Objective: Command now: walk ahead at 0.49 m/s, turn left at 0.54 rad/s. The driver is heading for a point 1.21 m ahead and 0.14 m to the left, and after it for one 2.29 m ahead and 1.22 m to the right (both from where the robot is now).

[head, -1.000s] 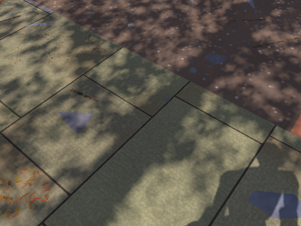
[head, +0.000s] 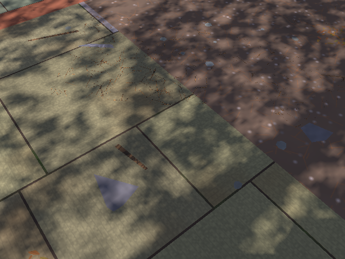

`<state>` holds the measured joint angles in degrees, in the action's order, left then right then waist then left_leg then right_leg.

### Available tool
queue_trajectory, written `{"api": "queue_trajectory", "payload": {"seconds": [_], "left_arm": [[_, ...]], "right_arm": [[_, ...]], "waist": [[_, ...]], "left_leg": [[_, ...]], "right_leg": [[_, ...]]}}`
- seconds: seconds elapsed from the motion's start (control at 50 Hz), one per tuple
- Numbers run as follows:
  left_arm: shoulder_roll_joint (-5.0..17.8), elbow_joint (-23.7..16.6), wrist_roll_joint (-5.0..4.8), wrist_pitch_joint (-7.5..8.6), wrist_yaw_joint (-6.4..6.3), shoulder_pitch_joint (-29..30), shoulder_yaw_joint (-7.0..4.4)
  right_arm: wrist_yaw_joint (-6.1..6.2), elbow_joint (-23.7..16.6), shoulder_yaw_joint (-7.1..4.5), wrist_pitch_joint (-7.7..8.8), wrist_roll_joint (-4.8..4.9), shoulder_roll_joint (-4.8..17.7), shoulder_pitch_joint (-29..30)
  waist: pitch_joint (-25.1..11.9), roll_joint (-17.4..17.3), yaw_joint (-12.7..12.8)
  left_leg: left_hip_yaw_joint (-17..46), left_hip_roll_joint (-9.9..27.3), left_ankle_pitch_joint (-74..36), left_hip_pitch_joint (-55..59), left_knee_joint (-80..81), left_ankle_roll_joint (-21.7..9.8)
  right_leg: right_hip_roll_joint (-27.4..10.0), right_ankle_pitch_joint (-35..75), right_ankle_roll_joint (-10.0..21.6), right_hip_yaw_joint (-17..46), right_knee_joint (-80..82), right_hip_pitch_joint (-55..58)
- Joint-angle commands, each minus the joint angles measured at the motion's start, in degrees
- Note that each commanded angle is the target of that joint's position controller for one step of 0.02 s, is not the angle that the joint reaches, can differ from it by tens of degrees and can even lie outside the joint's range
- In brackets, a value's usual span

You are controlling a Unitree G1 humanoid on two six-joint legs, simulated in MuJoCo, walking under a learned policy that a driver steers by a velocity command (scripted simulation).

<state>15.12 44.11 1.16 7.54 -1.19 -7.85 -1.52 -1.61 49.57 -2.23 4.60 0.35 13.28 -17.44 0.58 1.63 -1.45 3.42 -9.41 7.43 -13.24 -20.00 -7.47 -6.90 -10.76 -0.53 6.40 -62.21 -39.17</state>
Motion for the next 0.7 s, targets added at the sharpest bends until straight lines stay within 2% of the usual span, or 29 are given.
{"api": "queue_trajectory", "payload": {"seconds": [0.02,0.06,0.1,0.14,0.18,0.2,0.22,0.24,0.26,0.28,0.3,0.32,0.34,0.36,0.4,0.44,0.5,0.54,0.6,0.66,0.7], "left_arm": [[2.9,-3.8,0.58,-0.67,-1.0,-0.3,-0.83],[2.0,-5.4,-0.2,-0.56,-0.91,4.7,-0.4],[2.8,-6.7,-1.11,-0.35,-0.48,7.8,-0.56],[4.4,-7.9,-1.52,0.27,0.25,9.6,-0.98],[6.0,-8.5,-1.69,1.11,0.99,9.3,-1.65],[6.7,-8.1,-1.74,1.5,1.13,7.1,-2.05],[7.6,-6.8,-1.55,1.8,0.97,2.2,-2.7],[10.0,-5.8,-0.72,2.06,0.57,-5.7,-3.58],[14.7,-5.0,0.4,1.5,0.02,-14.0,-4.87],[13.6,-3.7,-0.54,0.69,0.47,-16.4,-5.06],[8.1,-5.0,-0.95,0.38,0.38,-13.4,-3.79],[6.4,-5.4,-1.09,-0.13,0.34,-11.0,-3.25],[5.8,-5.4,-0.96,-0.45,0.5,-8.3,-2.9],[4.9,-5.1,-0.73,-0.49,0.69,-6.8,-2.54],[4.7,-4.3,-0.74,-0.19,1.24,-6.1,-2.6],[5.8,-3.3,-0.94,0.21,1.53,-6.6,-3.13],[7.5,-1.7,-0.71,-0.04,1.33,-7.9,-3.79],[7.9,-0.6,-0.9,-0.37,1.25,-9.1,-3.77],[9.0,1.1,-1.71,-0.95,1.25,-11.4,-3.77],[10.4,3.0,-2.69,-1.8,1.42,-13.9,-3.97],[11.2,3.9,-3.11,-2.52,1.36,-14.1,-4.12]], "right_arm": [[1.47,-5.2,-2.16,0.99,0.47,9.1,2.3],[1.83,-4.9,-2.42,0.52,1.13,9.5,-0.7],[1.91,-4.8,-2.59,0.12,1.34,9.8,-2.4],[2.13,-4.8,-2.54,-0.34,1.54,9.3,-3.6],[2.45,-5.3,-2.61,-0.8,1.2,9.5,-3.4],[2.56,-5.8,-2.62,-1.06,1.02,9.5,-2.5],[2.56,-6.3,-2.23,-1.24,0.85,8.3,-1.7],[2.27,-7.4,-1.18,-0.93,0.39,5.6,-0.4],[2.05,-8.8,-0.19,-0.22,1.17,2.4,-4.7],[1.93,-9.9,-0.19,0.27,1.99,4.8,-7.7],[1.89,-9.1,-1.41,-0.1,2.34,10.0,-5.1],[1.91,-9.7,-1.75,-0.65,1.66,10.5,-1.0],[1.85,-10.4,-1.8,-0.84,1.02,9.4,0.9],[1.68,-10.8,-2.05,-1.09,0.87,8.5,1.6],[1.29,-11.2,-1.78,-1.85,1.27,6.0,0.8],[1.23,-12.5,-1.75,-2.31,1.09,5.3,1.9],[1.08,-14.1,-1.67,-2.31,0.92,4.9,5.2],[0.57,-14.8,-1.27,-1.85,0.78,3.9,8.2],[-0.45,-16.5,-0.59,-1.17,0.71,2.7,14.3],[-1.29,-18.7,-0.49,-0.8,1.09,3.2,18.8],[-1.6,-19.5,-0.85,-0.6,0.94,4.4,19.0]], "waist": [[0.6,-3.8,1.5],[-0.1,-5.2,-1.0],[-1.0,-6.2,-2.5],[-1.4,-6.3,-3.0],[-1.7,-7.4,-2.0],[-2.2,-8.5,-0.5],[-4.1,-8.8,2.1],[-10.1,-6.3,5.9],[-18.3,6.3,6.4],[-19.7,17.9,5.4],[-12.2,9.6,6.1],[-6.4,3.8,6.1],[-2.8,1.2,4.8],[-0.8,1.9,3.4],[0.0,3.9,2.2],[0.1,3.5,1.9],[0.2,2.4,2.5],[0.4,1.9,3.5],[2.3,1.6,5.6],[4.1,2.2,6.2],[3.7,3.4,4.9]], "left_leg": [[10.9,11.8,-6.7,-11.2,8.8,-8.2],[11.9,11.5,-3.5,-7.9,7.1,-6.7],[14.9,12.8,-0.6,-3.9,5.5,-6.1],[18.9,14.5,2.0,0.8,2.3,-5.9],[22.7,15.9,1.6,4.1,-1.3,-5.4],[23.7,15.8,0.3,4.5,-3.4,-4.8],[23.1,13.8,-1.5,3.6,-7.3,-3.5],[19.4,11.1,-1.3,-1.7,-18.9,-1.4],[9.7,3.2,10.4,-19.3,-36.9,3.1],[7.2,4.6,26.4,-31.5,-48.5,4.1],[8.4,8.2,21.9,-35.3,-54.4,4.7],[6.3,10.1,16.7,-35.0,-55.7,5.3],[5.5,11.6,12.9,-33.4,-53.6,5.6],[5.2,13.2,10.6,-31.6,-51.6,5.7],[3.0,14.3,8.3,-28.5,-50.3,6.1],[2.8,14.9,5.3,-29.7,-48.1,6.8],[2.9,15.3,-0.7,-31.9,-40.7,7.5],[2.0,14.8,-5.7,-29.9,-32.8,7.0],[-1.4,13.9,-9.0,-26.9,-23.0,6.1],[-3.3,13.3,-4.7,-26.1,-17.4,4.7],[-4.9,11.9,0.8,-23.3,-14.6,2.8]], "right_leg": [[2.3,10.6,-2.1,-3.9,13.2,7.6],[4.4,14.7,-2.3,-3.7,23.1,8.7],[5.8,14.9,-2.7,-3.1,28.2,9.4],[6.2,12.9,-2.2,-1.6,32.1,9.5],[7.0,8.1,-0.9,-1.0,35.0,12.0],[7.2,6.2,0.2,-1.5,36.6,15.4],[6.9,5.8,1.9,-2.2,39.1,22.4],[0.4,5.2,5.4,2.8,37.9,35.9],[-11.8,-1.5,13.3,21.2,39.1,57.1],[-19.4,-12.7,17.5,39.7,43.7,61.0],[-17.7,-17.4,15.3,34.6,44.7,54.6],[-14.8,-12.6,12.7,25.2,45.2,47.5],[-11.7,-6.3,11.5,18.9,47.1,41.1],[-9.7,-1.4,10.7,14.1,48.7,36.9],[-7.0,4.7,10.5,6.5,51.4,32.1],[-6.8,10.9,11.5,1.8,52.6,31.9],[-7.3,17.4,11.6,-3.1,52.8,34.4],[-6.5,17.7,11.1,-5.8,52.8,34.8],[-6.6,15.4,10.7,-8.3,53.0,35.6],[-8.9,15.6,10.5,-7.9,52.1,39.5],[-10.1,22.5,9.8,-8.0,49.3,42.4]]}}
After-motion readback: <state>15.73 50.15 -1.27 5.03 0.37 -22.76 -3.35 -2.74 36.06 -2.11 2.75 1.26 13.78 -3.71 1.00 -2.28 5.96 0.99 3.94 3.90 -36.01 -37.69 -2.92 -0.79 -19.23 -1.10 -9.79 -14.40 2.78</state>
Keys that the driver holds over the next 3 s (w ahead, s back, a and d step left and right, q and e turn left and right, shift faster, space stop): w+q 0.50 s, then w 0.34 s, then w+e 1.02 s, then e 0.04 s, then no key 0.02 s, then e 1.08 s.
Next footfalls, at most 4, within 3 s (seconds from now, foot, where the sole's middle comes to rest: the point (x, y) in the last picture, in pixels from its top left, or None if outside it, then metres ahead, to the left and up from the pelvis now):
0.24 right None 0.31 -0.14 -0.78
0.76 left None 0.49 0.20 -0.78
1.34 right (154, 177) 0.86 0.08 -0.78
1.82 left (112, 133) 1.12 0.29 -0.78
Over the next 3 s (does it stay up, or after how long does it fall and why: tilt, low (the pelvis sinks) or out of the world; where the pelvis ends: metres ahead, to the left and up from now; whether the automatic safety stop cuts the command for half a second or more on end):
stays up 1.16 0.17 0.00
